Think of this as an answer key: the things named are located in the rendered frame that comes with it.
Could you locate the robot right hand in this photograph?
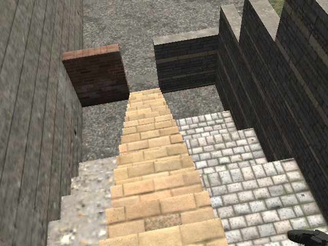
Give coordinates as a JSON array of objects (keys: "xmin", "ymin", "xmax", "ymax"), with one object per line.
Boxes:
[{"xmin": 287, "ymin": 230, "xmax": 328, "ymax": 246}]

